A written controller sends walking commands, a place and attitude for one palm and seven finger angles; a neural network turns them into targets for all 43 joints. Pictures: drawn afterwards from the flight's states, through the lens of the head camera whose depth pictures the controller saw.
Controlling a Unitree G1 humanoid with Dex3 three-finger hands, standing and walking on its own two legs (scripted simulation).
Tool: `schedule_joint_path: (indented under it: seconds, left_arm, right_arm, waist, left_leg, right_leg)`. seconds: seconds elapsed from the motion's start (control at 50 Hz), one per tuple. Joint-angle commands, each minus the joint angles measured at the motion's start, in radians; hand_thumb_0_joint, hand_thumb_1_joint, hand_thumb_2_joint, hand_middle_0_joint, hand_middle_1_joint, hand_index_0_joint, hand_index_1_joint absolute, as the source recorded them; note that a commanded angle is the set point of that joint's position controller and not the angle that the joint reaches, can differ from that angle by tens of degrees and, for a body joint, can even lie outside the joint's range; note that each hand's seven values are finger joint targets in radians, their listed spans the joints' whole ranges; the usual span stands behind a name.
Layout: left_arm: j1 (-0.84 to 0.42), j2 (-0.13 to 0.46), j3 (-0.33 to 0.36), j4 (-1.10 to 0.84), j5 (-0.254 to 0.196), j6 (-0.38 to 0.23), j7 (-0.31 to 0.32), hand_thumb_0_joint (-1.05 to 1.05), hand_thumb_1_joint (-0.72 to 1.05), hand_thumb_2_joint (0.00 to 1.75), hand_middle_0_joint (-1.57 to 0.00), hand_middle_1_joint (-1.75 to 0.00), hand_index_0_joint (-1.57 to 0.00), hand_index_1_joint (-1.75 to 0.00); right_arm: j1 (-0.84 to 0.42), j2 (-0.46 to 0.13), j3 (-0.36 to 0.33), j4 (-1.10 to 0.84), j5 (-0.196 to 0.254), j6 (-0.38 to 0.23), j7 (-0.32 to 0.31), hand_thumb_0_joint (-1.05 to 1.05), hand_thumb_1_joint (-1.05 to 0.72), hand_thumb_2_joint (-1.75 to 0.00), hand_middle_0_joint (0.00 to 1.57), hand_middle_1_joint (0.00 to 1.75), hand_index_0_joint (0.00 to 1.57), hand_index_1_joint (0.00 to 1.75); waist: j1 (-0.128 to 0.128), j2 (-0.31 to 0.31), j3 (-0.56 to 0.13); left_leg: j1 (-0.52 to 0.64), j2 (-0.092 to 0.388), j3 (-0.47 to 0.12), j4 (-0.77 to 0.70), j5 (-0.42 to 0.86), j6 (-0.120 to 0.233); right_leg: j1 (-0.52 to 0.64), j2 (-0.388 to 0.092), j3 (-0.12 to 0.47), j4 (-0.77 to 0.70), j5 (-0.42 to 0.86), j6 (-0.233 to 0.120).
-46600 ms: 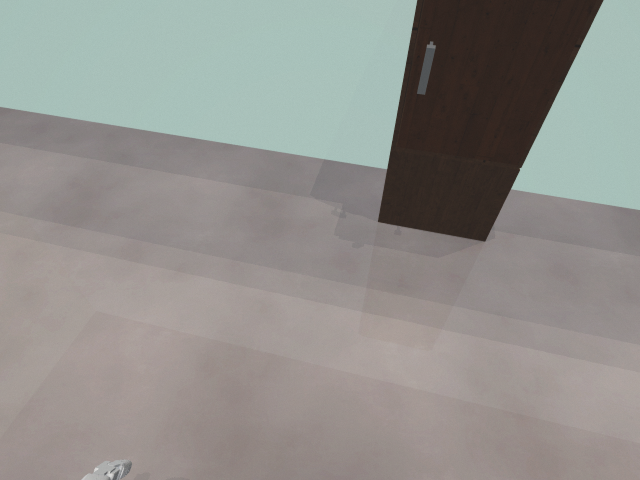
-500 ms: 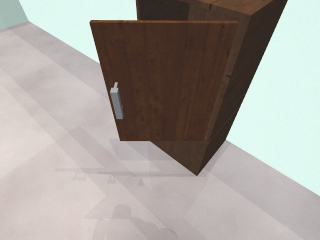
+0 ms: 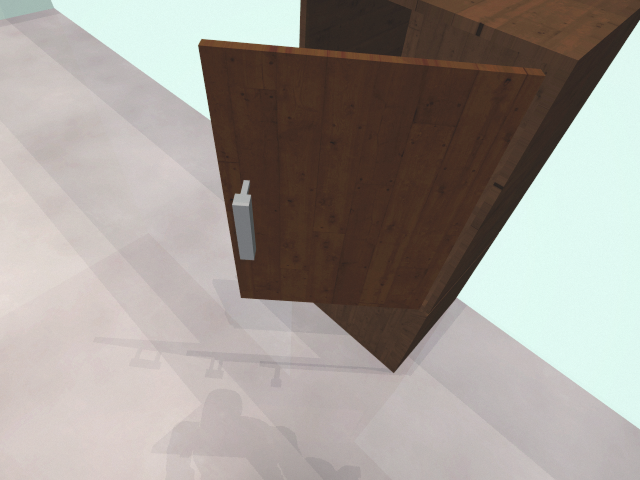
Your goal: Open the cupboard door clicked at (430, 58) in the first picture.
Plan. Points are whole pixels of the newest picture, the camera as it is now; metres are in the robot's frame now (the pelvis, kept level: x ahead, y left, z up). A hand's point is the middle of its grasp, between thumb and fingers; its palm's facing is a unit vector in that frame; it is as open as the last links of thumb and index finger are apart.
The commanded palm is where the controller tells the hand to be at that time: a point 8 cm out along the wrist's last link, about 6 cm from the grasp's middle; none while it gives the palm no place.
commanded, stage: come to a stop and stand still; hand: left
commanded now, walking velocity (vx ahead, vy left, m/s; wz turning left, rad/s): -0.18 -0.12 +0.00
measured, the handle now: (247, 220) +0.51 +0.17 -0.03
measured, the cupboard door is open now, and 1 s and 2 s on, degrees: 41 41 41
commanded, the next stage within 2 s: look again from close up in 0.96 s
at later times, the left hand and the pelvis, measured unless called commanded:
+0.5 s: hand out of the picture -0.03 +0.14 -0.16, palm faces +0.07 -0.98 -0.19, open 7.3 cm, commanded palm none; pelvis -0.05 -0.04 +0.01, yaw +0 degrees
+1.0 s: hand out of the picture -0.06 +0.15 -0.17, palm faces +0.02 -0.99 -0.14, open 7.4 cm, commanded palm none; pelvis -0.05 +0.00 +0.01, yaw -1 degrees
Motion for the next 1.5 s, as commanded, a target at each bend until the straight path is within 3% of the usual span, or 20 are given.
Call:
schedule_joint_path:
  seconds: [0.0,0.1,0.16,0.18,0.2,0.22,0.24,0.3,0.42,0.5,0.54,0.56,0.6,0.68,0.78,1.02,1.04,1.08,1.24,1.48]
  left_arm:
    - [0.05,0.078,0.034,-0.071,0.001,0.01,0.007,0.0,0.9,0.9,-0.2,-0.3,-0.2,-0.3]
    - [0.061,0.052,0.042,-0.102,0.0,0.014,0.0,0.0,0.9,0.9,-0.2,-0.3,-0.2,-0.3]
    - [0.156,0.056,0.044,-0.072,0.009,0.004,0.0,0.0,0.9,0.9,-0.2,-0.3,-0.2,-0.3]
    - [0.17,0.102,0.044,-0.068,0.017,-0.008,0.004,0.0,0.9,0.9,-0.2,-0.3,-0.2,-0.3]
    - [0.104,0.172,0.045,-0.088,0.02,-0.017,0.01,0.0,0.9,0.9,-0.2,-0.3,-0.2,-0.3]
    - [0.025,0.194,0.043,-0.124,0.012,-0.016,0.015,0.0,0.9,0.9,-0.2,-0.3,-0.2,-0.3]
    - [-0.056,0.216,0.046,-0.148,0.016,-0.014,0.012,0.0,0.9,0.9,-0.2,-0.3,-0.2,-0.3]
    - [-0.066,0.162,0.04,-0.135,0.005,-0.04,0.012,0.0,0.9,0.9,-0.2,-0.3,-0.2,-0.3]
    - [0.054,0.206,0.067,-0.107,0.014,-0.044,0.008,0.0,0.9,0.9,-0.2,-0.3,-0.2,-0.3]
    - [0.0,0.175,0.061,-0.095,0.0,-0.029,0.006,0.0,0.9,0.9,-0.2,-0.3,-0.2,-0.3]
    - [0.011,0.093,0.04,-0.1,-0.005,-0.021,-0.002,0.0,0.9,0.9,-0.2,-0.3,-0.2,-0.3]
    - [-0.007,0.076,0.033,-0.096,-0.001,-0.021,-0.003,0.0,0.9,0.9,-0.2,-0.3,-0.2,-0.3]
    - [-0.001,0.068,0.023,-0.064,0.01,-0.013,-0.002,0.0,0.9,0.9,-0.2,-0.3,-0.2,-0.3]
    - [0.063,0.077,0.007,0.007,-0.002,-0.036,0.0,0.0,0.9,0.9,-0.2,-0.3,-0.2,-0.3]
    - [0.038,0.075,-0.002,0.036,-0.003,-0.035,0.008,0.0,0.9,0.9,-0.2,-0.3,-0.2,-0.3]
    - [0.061,0.06,-0.009,0.067,-0.003,-0.035,0.015,0.0,0.9,0.9,-0.2,-0.3,-0.2,-0.3]
    - [0.075,0.107,-0.028,0.082,0.007,-0.064,0.055,0.0,0.9,0.9,-0.2,-0.3,-0.2,-0.3]
    - [0.059,0.124,-0.018,0.041,0.0,-0.072,0.035,0.0,0.9,0.9,-0.2,-0.3,-0.2,-0.3]
    - [0.04,0.083,-0.031,0.017,-0.004,-0.056,0.015,0.0,0.9,0.9,-0.2,-0.3,-0.2,-0.3]
    - [0.039,0.124,-0.025,0.007,-0.007,-0.062,0.014,0.0,0.9,0.9,-0.2,-0.3,-0.2,-0.3]
  right_arm:
    - [0.122,-0.204,-0.06,-0.023,-0.004,0.002,-0.021,0.0,-0.9,-0.9,0.2,0.3,0.2,0.3]
    - [0.011,-0.201,-0.07,-0.066,-0.009,0.013,-0.008,0.0,-0.9,-0.9,0.2,0.3,0.2,0.3]
    - [-0.023,-0.171,-0.067,-0.073,-0.005,0.032,0.014,0.0,-0.9,-0.9,0.2,0.3,0.2,0.3]
    - [-0.017,-0.116,-0.056,-0.074,0.001,0.041,0.023,0.0,-0.9,-0.9,0.2,0.3,0.2,0.3]
    - [-0.021,-0.043,-0.042,-0.096,0.005,0.054,0.035,0.0,-0.9,-0.9,0.2,0.3,0.2,0.3]
    - [-0.054,-0.084,-0.046,-0.106,0.001,0.063,0.042,0.0,-0.9,-0.9,0.2,0.3,0.2,0.3]
    - [-0.024,-0.085,-0.05,-0.099,-0.003,0.063,0.053,0.0,-0.9,-0.9,0.2,0.3,0.2,0.3]
    - [0.031,-0.111,-0.048,-0.046,-0.011,0.052,0.057,0.0,-0.9,-0.9,0.2,0.3,0.2,0.3]
    - [0.032,-0.086,-0.035,-0.063,-0.002,0.023,0.056,0.0,-0.9,-0.9,0.2,0.3,0.2,0.3]
    - [0.162,-0.066,-0.021,-0.02,0.001,0.006,0.042,0.0,-0.9,-0.9,0.2,0.3,0.2,0.3]
    - [0.185,-0.154,-0.03,-0.018,-0.008,0.0,0.03,0.0,-0.9,-0.9,0.2,0.3,0.2,0.3]
    - [0.149,-0.179,-0.031,-0.027,-0.009,0.009,0.027,0.0,-0.9,-0.9,0.2,0.3,0.2,0.3]
    - [0.075,-0.135,-0.018,-0.027,-0.006,0.003,0.026,0.0,-0.9,-0.9,0.2,0.3,0.2,0.3]
    - [0.101,-0.093,0.001,0.006,0.005,-0.01,0.017,0.0,-0.9,-0.9,0.2,0.3,0.2,0.3]
    - [0.136,-0.091,0.003,0.051,0.009,-0.011,0.016,0.0,-0.9,-0.9,0.2,0.3,0.2,0.3]
    - [0.146,-0.07,0.014,0.089,0.008,-0.014,0.015,0.0,-0.9,-0.9,0.2,0.3,0.2,0.3]
    - [0.084,-0.131,0.024,0.011,0.023,-0.035,0.029,0.0,-0.9,-0.9,0.2,0.3,0.2,0.3]
    - [0.112,-0.088,0.025,0.003,-0.003,-0.039,0.034,0.0,-0.9,-0.9,0.2,0.3,0.2,0.3]
    - [0.152,-0.113,0.024,-0.025,0.003,-0.03,0.031,0.0,-0.9,-0.9,0.2,0.3,0.2,0.3]
    - [0.131,-0.114,0.029,0.013,0.007,-0.033,0.032,0.0,-0.9,-0.9,0.2,0.3,0.2,0.3]
  waist:
    - [-0.054,0.171,-0.114]
    - [-0.026,0.193,-0.183]
    - [0.019,0.131,-0.151]
    - [0.027,-0.035,-0.096]
    - [0.004,-0.262,-0.021]
    - [0.013,-0.197,0.017]
    - [-0.033,-0.122,0.028]
    - [-0.04,-0.166,0.083]
    - [0.029,-0.083,0.002]
    - [-0.025,-0.039,-0.036]
    - [-0.022,0.23,-0.039]
    - [-0.013,0.238,-0.004]
    - [0.007,0.225,0.043]
    - [0.01,0.068,-0.008]
    - [-0.018,-0.002,-0.011]
    - [-0.017,0.043,0.016]
    - [-0.012,0.076,0.013]
    - [-0.014,0.198,-0.029]
    - [-0.028,0.024,0.036]
    - [-0.022,0.012,0.003]
  left_leg:
    - [0.236,0.354,-0.272,-0.143,0.887,0.17]
    - [0.149,0.305,-0.187,-0.137,0.601,0.129]
    - [-0.07,0.198,-0.136,-0.104,0.048,0.043]
    - [-0.151,0.081,-0.083,0.008,-0.187,-0.018]
    - [-0.221,-0.009,-0.044,0.157,-0.279,-0.072]
    - [-0.145,0.014,-0.121,0.289,-0.274,-0.064]
    - [-0.101,-0.003,-0.123,0.375,-0.228,-0.063]
    - [-0.206,0.015,-0.141,0.418,-0.102,-0.062]
    - [-0.16,-0.009,-0.096,0.165,-0.183,-0.07]
    - [0.147,-0.027,-0.09,-0.169,-0.016,-0.055]
    - [0.153,0.173,-0.323,-0.279,-0.051,0.027]
    - [0.027,0.221,-0.361,-0.338,-0.152,0.07]
    - [-0.073,0.177,-0.321,-0.375,-0.205,0.07]
    - [0.043,0.082,-0.195,-0.215,0.189,0.013]
    - [0.111,0.076,-0.174,-0.22,0.205,-0.01]
    - [0.106,0.068,-0.167,-0.261,0.129,-0.016]
    - [0.057,0.09,-0.163,-0.077,0.405,-0.038]
    - [0.049,0.041,-0.171,-0.127,0.169,-0.034]
    - [-0.016,0.058,-0.216,-0.212,-0.066,0.004]
    - [0.063,0.051,-0.165,-0.192,0.066,-0.002]
  right_leg:
    - [-0.196,0.001,0.074,0.258,-0.148,0.002]
    - [-0.116,0.0,0.07,0.174,-0.046,0.003]
    - [0.115,0.012,-0.002,-0.137,0.164,0.007]
    - [0.108,-0.063,0.115,-0.31,0.114,-0.014]
    - [-0.022,-0.258,0.377,-0.476,-0.138,-0.092]
    - [-0.205,-0.324,0.433,-0.567,-0.351,-0.15]
    - [-0.291,-0.303,0.386,-0.57,-0.351,-0.157]
    - [-0.137,-0.22,0.301,-0.508,-0.113,-0.11]
    - [0.095,-0.262,0.274,-0.407,0.135,-0.169]
    - [-0.048,-0.167,0.174,-0.273,0.115,-0.101]
    - [-0.153,-0.025,0.02,-0.098,0.013,-0.021]
    - [-0.097,-0.013,-0.018,-0.062,-0.017,-0.005]
    - [-0.021,-0.031,0.002,-0.032,0.03,-0.004]
    - [0.059,-0.065,0.07,-0.245,0.314,-0.016]
    - [0.04,-0.074,0.061,-0.268,0.304,-0.008]
    - [0.04,-0.078,0.07,-0.295,0.276,-0.003]
    - [0.016,-0.093,0.092,-0.246,0.43,-0.017]
    - [0.027,-0.093,0.083,-0.213,0.268,-0.045]
    - [-0.016,-0.052,0.06,-0.208,0.133,-0.036]
    - [0.005,-0.07,0.086,-0.247,0.226,-0.033]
